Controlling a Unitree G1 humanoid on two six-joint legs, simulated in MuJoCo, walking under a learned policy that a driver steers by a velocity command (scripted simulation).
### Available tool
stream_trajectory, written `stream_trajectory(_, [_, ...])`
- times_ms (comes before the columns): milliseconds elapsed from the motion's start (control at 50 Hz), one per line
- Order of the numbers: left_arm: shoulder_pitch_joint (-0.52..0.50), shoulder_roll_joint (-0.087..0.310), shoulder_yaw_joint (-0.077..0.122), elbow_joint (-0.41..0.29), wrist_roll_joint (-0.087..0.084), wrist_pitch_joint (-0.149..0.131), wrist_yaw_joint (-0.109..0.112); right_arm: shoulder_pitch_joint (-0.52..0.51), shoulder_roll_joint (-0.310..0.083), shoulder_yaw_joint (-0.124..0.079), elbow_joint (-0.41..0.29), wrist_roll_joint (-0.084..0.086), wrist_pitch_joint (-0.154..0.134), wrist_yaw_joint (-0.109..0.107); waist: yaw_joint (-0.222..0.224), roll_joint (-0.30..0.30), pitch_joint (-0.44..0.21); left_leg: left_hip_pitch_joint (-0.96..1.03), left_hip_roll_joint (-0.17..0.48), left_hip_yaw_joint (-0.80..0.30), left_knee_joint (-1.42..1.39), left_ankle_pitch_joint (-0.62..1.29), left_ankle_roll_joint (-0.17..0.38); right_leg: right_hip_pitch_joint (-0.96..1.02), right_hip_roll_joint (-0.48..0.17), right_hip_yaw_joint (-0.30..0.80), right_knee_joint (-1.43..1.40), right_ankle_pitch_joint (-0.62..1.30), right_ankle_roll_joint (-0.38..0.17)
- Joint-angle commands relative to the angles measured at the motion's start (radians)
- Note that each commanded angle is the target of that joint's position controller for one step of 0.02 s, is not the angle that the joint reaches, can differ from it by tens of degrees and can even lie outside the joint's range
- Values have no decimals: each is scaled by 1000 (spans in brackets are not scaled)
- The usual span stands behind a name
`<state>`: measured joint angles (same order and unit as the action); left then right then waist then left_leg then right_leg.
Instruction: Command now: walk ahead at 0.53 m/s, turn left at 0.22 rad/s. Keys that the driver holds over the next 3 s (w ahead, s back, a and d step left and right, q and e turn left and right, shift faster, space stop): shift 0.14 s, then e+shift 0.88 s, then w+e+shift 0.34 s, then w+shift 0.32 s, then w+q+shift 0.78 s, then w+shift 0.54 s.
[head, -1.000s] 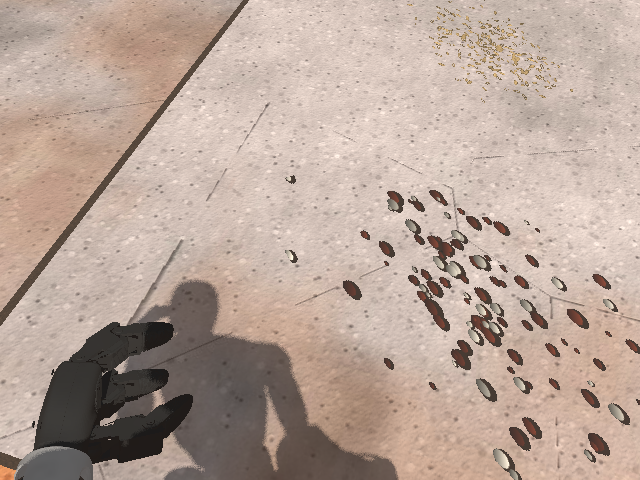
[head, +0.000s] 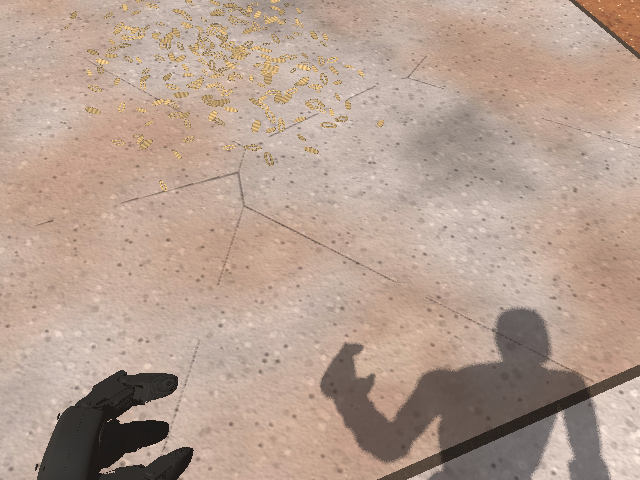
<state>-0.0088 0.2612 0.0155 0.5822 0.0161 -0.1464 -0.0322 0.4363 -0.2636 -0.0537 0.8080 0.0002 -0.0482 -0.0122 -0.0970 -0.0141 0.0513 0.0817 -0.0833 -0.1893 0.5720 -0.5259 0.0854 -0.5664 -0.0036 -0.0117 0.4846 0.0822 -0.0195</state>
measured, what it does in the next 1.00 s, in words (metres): walks ahead, turning right: left foot, then right foot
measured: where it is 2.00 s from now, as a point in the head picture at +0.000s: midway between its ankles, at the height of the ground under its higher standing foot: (563, 466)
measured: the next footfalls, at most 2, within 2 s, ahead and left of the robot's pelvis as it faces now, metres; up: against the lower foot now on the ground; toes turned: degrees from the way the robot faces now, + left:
left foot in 0.42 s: +0.31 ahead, +0.09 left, +0.00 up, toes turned -14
right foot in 0.86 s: +0.19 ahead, -0.16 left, +0.00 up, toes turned -37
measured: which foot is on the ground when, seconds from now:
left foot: down 0.00-0.00, up 0.02-0.40, down 0.42-0.86, up 0.88-1.00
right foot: down 0.00-0.42, up 0.44-0.84, down 0.86-1.00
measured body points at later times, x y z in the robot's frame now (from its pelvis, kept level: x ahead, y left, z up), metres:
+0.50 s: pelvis +0.19 +0.00 +0.03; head +0.23 +0.02 +0.48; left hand +0.35 +0.28 -0.09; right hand +0.35 -0.28 -0.04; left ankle +0.27 +0.10 -0.71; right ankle +0.16 -0.12 -0.66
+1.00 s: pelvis +0.20 -0.05 +0.03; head +0.23 -0.10 +0.48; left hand +0.51 +0.08 -0.05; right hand +0.15 -0.38 -0.07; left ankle +0.28 +0.08 -0.62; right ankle +0.15 -0.13 -0.71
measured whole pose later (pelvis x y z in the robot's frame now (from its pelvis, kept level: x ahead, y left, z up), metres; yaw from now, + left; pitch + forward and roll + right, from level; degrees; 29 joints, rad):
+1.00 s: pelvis +0.20 -0.05 +0.03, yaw -40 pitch +4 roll +2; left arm 0.18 0.33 0.09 0.61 -0.01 0.05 0.00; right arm 0.09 -0.32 -0.10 0.70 -0.02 0.00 -0.03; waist 0.00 0.02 0.06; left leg -0.57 0.03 -0.02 1.12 -0.44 -0.07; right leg -0.35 0.03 0.05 0.53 -0.24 -0.04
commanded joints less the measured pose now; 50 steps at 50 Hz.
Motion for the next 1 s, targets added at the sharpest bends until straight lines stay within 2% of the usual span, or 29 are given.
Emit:
stream_trajectory(20, [470,234,73,82,29,-3,-11,209,6,17,-27,18,-14,15,164,-431,-616,-639,-102,-22,968,-97,-122,1159,-488,658,80,651,-375])
stream_trajectory(40, [473,179,72,60,7,14,-18,203,-117,0,-1,34,-6,19,214,-240,-695,-694,-31,-118,1027,-83,-116,1160,-444,716,25,311,-333])
stream_trajectory(60, [372,132,58,43,1,30,-8,-2,-157,-13,-65,49,2,16,225,-149,-508,-744,26,-51,976,-42,-119,1007,-387,539,-7,262,-279])
stream_trajectory(80, [274,112,43,50,-3,36,-3,-144,-152,-6,-115,27,4,9,192,-7,-302,-753,62,19,873,-10,-122,769,-326,401,-46,371,-243])
stream_trajectory(100, [241,101,36,62,-2,32,3,-196,-135,-7,-133,10,7,4,158,13,-217,-735,94,39,793,17,-119,623,-301,344,-65,455,-238])
stream_trajectory(120, [232,100,33,78,7,31,6,-170,-107,-4,-131,8,13,6,116,-3,-181,-662,117,52,729,25,-117,509,-269,298,-100,501,-234])
stream_trajectory(160, [181,86,26,100,2,29,-1,-119,-49,10,-119,1,23,-3,58,-44,-154,-566,143,81,519,42,-124,372,-220,223,-148,555,-229])
stream_trajectory(200, [161,146,46,113,-8,43,4,-142,-28,22,-130,-12,21,-14,51,-63,-178,-474,117,123,337,132,-144,307,-198,182,-160,651,-242])
stream_trajectory(260, [172,220,78,113,-31,82,24,-208,-79,11,-141,-7,32,-17,65,-69,-203,-426,75,120,226,308,-148,290,-187,193,-164,443,-227])
stream_trajectory(340, [198,210,86,111,-48,129,45,-329,-106,0,-181,-8,46,-15,87,-104,-141,-420,42,89,89,328,-137,249,-159,296,-145,16,-178])
stream_trajectory(380, [167,195,87,94,-54,146,56,-300,-115,-9,-178,-4,32,-9,52,-122,-130,-338,41,87,-84,396,-118,235,-123,353,-94,-116,-133])
stream_trajectory(400, [174,165,81,87,-54,151,59,-271,-136,-18,-171,-9,22,-10,45,-105,-137,-254,91,75,-181,463,-90,200,-82,349,-30,-208,-90])
stream_trajectory(420, [212,96,63,76,-37,155,56,-231,-199,-34,-176,-30,24,-21,61,49,-195,-120,313,-92,-211,551,-6,97,-8,269,183,-497,-34])
stream_trajectory(440, [290,68,56,49,-33,152,54,-268,-228,-41,-189,-52,35,-23,119,265,-209,-98,513,-320,-245,682,143,-69,102,105,398,-757,9])
stream_trajectory(460, [310,148,75,56,-32,150,52,-287,-187,-35,-197,-53,32,-22,114,260,-207,-139,533,-354,-270,666,205,-104,28,106,580,-715,43])
stream_trajectory(480, [311,204,98,75,-42,161,54,-333,-123,-20,-208,-43,28,-25,124,185,-174,-166,463,-234,-260,617,174,-111,-3,108,664,-641,65])
stream_trajectory(500, [325,210,109,95,-43,179,61,-378,-101,-15,-213,-31,27,-25,139,140,-151,-192,397,-127,-254,570,129,-114,-23,100,705,-580,88])
stream_trajectory(560, [295,162,103,71,-41,208,60,-406,-103,-17,-208,-29,28,-34,133,146,-110,-261,335,53,-275,605,115,-104,-50,53,755,-459,136])
stream_trajectory(660, [180,105,78,-7,-40,204,31,-342,-148,-42,-181,-29,41,-47,80,137,-152,-162,385,159,-269,667,148,-70,-93,18,530,-405,141])
stream_trajectory(720, [165,112,80,-25,-38,211,14,-353,-188,-62,-177,-20,42,-33,82,153,-160,-190,409,229,-258,681,134,44,-87,-30,398,-395,109])
stream_trajectory(820, [184,136,106,-34,-42,243,-5,-354,-200,-82,-157,25,31,0,118,164,-156,-184,436,312,-128,640,40,227,-49,-93,102,-340,17])
stream_trajectory(840, [227,152,118,-18,-40,243,4,-318,-176,-81,-136,31,32,5,133,125,-159,-238,399,354,-37,573,-16,330,-20,-81,9,-247,-19])
stream_trajectory(860, [306,242,151,-1,-37,238,23,-275,-139,-74,-124,13,33,12,148,-50,-158,-423,312,422,181,378,-99,516,-94,83,-72,87,-84])
stream_trajectory(880, [308,382,174,-24,-25,230,39,-307,-88,-53,-194,-34,30,12,110,-378,-143,-803,158,415,497,-157,-198,679,-333,479,-44,485,-258])
stream_trajectory(900, [310,344,164,-46,14,194,25,-406,-123,-59,-220,-39,28,-1,192,-246,-268,-854,113,182,652,-171,-194,638,-383,562,-93,349,-364])
stream_trajectory(920, [284,313,152,-34,9,169,20,-449,-147,-65,-228,-13,30,-10,178,-161,-229,-869,121,136,676,-84,-166,608,-327,476,-119,223,-322])
stream_trajectory(940, [233,286,146,-30,-16,159,30,-437,-138,-66,-219,-6,29,-22,138,-119,-178,-879,128,114,638,15,-147,564,-268,418,-122,135,-264])
stream_trajectory(960, [180,242,131,-40,-38,164,41,-412,-152,-70,-203,-15,29,-33,111,-91,-159,-870,134,102,599,77,-143,528,-242,386,-118,107,-227])
stream_trajectory(1000, [123,223,119,-63,-34,176,58,-375,-151,-73,-190,-23,26,-32,76,-100,-175,-769,99,104,550,161,-148,441,-199,353,-112,140,-207])
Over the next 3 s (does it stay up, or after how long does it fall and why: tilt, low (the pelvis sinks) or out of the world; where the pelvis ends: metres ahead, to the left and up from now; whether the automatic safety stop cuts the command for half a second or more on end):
stays up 0.99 -1.21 0.03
